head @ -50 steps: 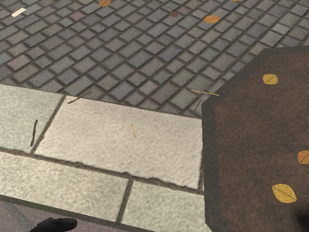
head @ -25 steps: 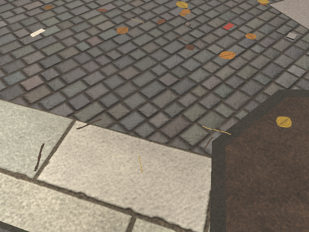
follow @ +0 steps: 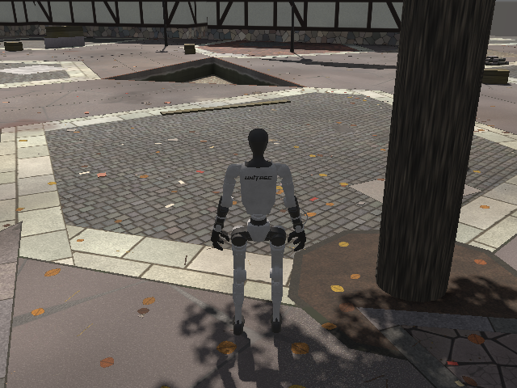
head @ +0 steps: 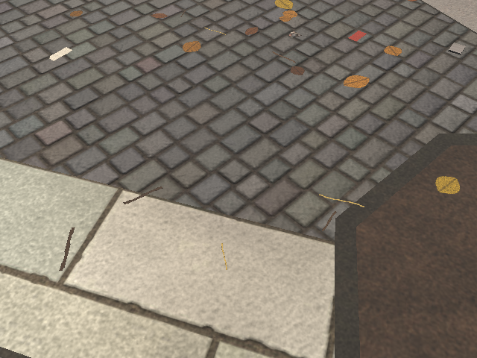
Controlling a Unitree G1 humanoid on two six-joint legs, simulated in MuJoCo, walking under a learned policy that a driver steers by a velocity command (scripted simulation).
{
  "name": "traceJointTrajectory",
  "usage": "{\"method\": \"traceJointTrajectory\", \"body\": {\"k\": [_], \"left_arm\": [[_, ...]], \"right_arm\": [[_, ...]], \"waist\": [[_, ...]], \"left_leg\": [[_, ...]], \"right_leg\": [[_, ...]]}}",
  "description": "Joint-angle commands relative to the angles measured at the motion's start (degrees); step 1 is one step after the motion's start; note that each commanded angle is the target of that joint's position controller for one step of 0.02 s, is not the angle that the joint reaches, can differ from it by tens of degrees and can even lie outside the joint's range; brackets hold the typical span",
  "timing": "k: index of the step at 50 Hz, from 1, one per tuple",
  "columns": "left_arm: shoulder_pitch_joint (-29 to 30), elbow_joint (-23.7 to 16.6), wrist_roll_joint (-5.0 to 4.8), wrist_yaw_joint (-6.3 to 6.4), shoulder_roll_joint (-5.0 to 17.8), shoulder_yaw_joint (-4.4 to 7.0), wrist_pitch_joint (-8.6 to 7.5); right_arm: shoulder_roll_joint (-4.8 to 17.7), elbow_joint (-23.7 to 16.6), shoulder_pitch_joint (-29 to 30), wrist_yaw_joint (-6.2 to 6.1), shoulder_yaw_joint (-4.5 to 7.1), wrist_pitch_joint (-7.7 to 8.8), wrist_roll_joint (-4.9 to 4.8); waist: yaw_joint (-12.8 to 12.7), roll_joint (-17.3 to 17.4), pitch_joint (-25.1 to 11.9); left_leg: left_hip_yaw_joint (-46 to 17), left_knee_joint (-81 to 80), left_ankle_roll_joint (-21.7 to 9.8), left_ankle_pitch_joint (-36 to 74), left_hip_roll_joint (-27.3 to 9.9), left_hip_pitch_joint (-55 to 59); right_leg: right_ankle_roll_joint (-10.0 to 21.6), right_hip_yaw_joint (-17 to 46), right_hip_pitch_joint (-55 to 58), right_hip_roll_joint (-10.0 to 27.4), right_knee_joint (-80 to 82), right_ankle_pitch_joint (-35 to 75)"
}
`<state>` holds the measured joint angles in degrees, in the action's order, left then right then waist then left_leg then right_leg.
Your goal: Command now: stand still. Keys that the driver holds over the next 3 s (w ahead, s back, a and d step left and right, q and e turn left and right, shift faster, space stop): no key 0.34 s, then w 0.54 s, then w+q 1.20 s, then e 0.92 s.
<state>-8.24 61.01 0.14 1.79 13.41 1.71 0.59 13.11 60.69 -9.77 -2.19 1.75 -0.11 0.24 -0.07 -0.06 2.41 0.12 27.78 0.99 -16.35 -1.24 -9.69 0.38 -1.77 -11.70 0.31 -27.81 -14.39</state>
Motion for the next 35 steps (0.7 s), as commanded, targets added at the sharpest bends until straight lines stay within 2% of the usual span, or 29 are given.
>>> {"method": "traceJointTrajectory", "body": {"k": [1, 17, 18, 20, 21, 22, 24, 25, 26, 27, 28, 29, 30, 31, 32, 33, 34, 35], "left_arm": [[-0.5, -1.1, 0.01, 0.25, 6.1, 1.00, -0.41], [-2.9, 1.2, -0.04, 0.45, 4.7, 0.59, -0.52], [-4.1, 1.8, -0.07, 0.51, 4.4, 0.54, -0.44], [-5.0, 1.8, -0.88, 0.80, 6.4, 1.35, -0.24], [-5.3, 1.4, -1.04, 0.82, 6.9, 1.58, -0.48], [-6.4, 1.3, -1.27, 0.69, 7.5, 1.86, -1.03], [-10.3, 1.9, -1.66, 0.35, 9.5, 2.82, -2.26], [-10.8, 1.8, -1.67, 0.28, 10.0, 3.12, -2.66], [-8.8, 0.9, -1.56, 0.19, 9.5, 3.05, -3.02], [-5.4, -0.5, -1.84, 0.00, 9.2, 2.96, -3.23], [-0.9, -2.1, -2.39, -0.24, 8.9, 2.85, -3.16], [1.5, -3.2, -2.59, -0.44, 8.0, 2.68, -3.15], [2.5, -4.1, -2.09, -0.79, 4.8, 1.88, -3.52], [3.7, -6.6, -1.91, -0.90, 2.2, 1.27, -4.62], [5.6, -7.4, -2.52, -0.93, 3.9, 1.66, -5.51], [3.6, -6.9, -3.22, -1.40, 4.4, 1.78, -6.12], [1.4, -5.7, -2.94, -1.78, 4.4, 1.83, -6.52], [1.3, -5.4, -2.22, -1.90, 5.2, 2.20, -6.86]], "right_arm": [[6.1, -1.0, -1.3, -0.26, 0.97, 0.33, 0.03], [4.6, 1.6, -4.5, -0.58, 0.39, 0.50, 0.00], [4.1, 2.3, -5.8, -0.62, 0.28, 0.44, -0.07], [4.9, 1.9, -6.0, -0.90, 0.70, 0.41, -0.67], [4.9, 1.3, -5.5, -0.93, 0.75, 0.74, -0.71], [4.0, 0.6, -5.0, -0.77, 0.63, 1.40, -0.76], [1.7, -0.2, -4.6, 0.02, 0.31, 2.97, -0.98], [1.6, -0.5, -4.5, 0.51, 0.39, 3.48, -1.16], [1.7, -0.4, -5.3, 0.93, 0.58, 3.86, -1.43], [1.3, 0.0, -7.3, 1.18, 0.59, 4.17, -1.65], [0.8, 1.4, -11.0, 1.20, 0.67, 4.40, -1.71], [1.5, 3.3, -15.0, 1.06, 1.13, 4.42, -1.29], [4.8, 5.0, -21.3, 0.85, 2.14, 4.46, -0.85], [11.7, 5.5, -27.2, 1.35, 3.75, 4.85, -1.23], [10.0, 5.0, -25.7, 1.62, 2.94, 5.92, -0.13], [6.7, 3.5, -21.8, 1.64, 1.96, 6.77, -0.18], [5.5, 2.5, -19.1, 2.01, 1.55, 7.18, -0.51], [5.4, 1.6, -17.2, 2.37, 1.34, 7.15, -0.78]], "waist": [[0.0, 0.4, -1.7], [0.0, 0.0, -0.2], [0.0, -0.2, -1.5], [-0.4, -1.6, 1.2], [-0.6, -2.5, 3.5], [-1.0, -4.1, 4.9], [-1.8, -9.2, 3.8], [-1.6, -9.9, 3.7], [-0.2, -9.2, 3.8], [1.9, -8.8, 4.3], [4.8, -8.1, 4.8], [6.4, -5.4, 5.3], [7.8, 4.0, 2.6], [8.7, 18.2, 1.3], [7.5, 14.0, 3.8], [4.7, 8.3, 5.8], [3.2, 6.1, 5.1], [2.3, 4.4, 4.7]], "left_leg": [[-0.7, -4.5, -1.3, 10.6, -1.2, -2.0], [-0.3, -5.5, -1.1, 6.2, -0.7, -3.4], [0.6, -5.3, -1.2, 0.6, 0.0, -3.1], [2.1, -2.1, -2.6, -15.8, 1.8, -7.3], [1.9, -0.6, -3.3, -20.1, 1.7, -10.4], [1.9, 1.8, -3.7, -19.6, 1.5, -13.2], [4.1, 11.0, -3.7, -11.3, 1.8, -16.2], [3.0, 15.1, -4.5, -9.4, 0.5, -14.7], [2.2, 16.0, -5.5, -10.0, -0.3, -12.9], [2.3, 11.8, -6.8, -10.9, -0.7, -8.9], [3.3, 3.2, -7.9, -9.2, 0.1, -0.7], [3.1, -2.5, -7.8, -5.6, 1.3, 6.2], [-8.3, -8.1, -9.0, -8.8, -6.1, 13.8], [-30.5, -18.1, -15.3, -18.4, -18.6, 18.8], [-39.7, -20.2, -18.6, -21.7, -23.0, 15.4], [-35.1, -19.3, -17.1, -19.4, -21.5, 15.7], [-28.8, -18.9, -14.8, -14.1, -18.7, 16.1], [-23.7, -19.2, -12.9, -7.2, -17.0, 16.1]], "right_leg": [[1.3, 2.0, 1.9, 2.1, 4.2, 9.9], [1.3, 2.1, 0.5, 1.8, 5.6, 5.1], [1.5, 1.8, 1.0, 1.4, 6.0, -1.5], [3.5, 3.0, -2.2, 1.5, 6.4, -21.7], [4.8, 5.6, -4.2, 3.2, 7.9, -28.3], [6.5, 9.7, -4.2, 6.0, 9.6, -31.4], [10.8, 21.2, -1.0, 14.1, 15.1, -34.6], [12.7, 25.9, -3.2, 17.3, 17.4, -34.5], [12.9, 26.6, -5.8, 18.1, 18.0, -33.3], [11.6, 23.7, -8.9, 17.0, 17.5, -31.2], [9.2, 17.9, -14.2, 13.6, 15.6, -28.1], [6.9, 11.7, -18.5, 9.0, 9.7, -23.0], [3.8, 4.5, -24.5, 4.0, -5.9, -15.9], [1.3, -3.2, -34.6, -2.1, -22.5, -14.5], [2.4, 3.0, -39.6, 0.3, -33.7, -17.4], [3.5, 5.4, -43.2, 3.0, -38.8, -12.0], [4.3, 5.1, -43.6, 4.3, -39.8, -6.8], [4.5, 4.8, -43.3, 5.4, -37.9, -2.6]]}}
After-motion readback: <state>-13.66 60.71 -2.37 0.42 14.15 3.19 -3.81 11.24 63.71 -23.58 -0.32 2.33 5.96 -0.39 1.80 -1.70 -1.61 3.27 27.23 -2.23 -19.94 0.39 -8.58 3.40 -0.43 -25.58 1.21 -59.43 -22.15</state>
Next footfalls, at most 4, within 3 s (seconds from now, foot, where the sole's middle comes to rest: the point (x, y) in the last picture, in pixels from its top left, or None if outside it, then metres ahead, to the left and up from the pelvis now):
1.02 right None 0.42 -0.11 -0.78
1.56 left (182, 307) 0.66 0.20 -0.78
2.08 right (199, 212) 1.02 0.17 -0.78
2.48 left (128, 229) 0.94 0.40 -0.78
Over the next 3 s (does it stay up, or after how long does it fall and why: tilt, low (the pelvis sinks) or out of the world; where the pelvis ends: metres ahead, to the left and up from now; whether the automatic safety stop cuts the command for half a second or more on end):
stays up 0.96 0.23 0.00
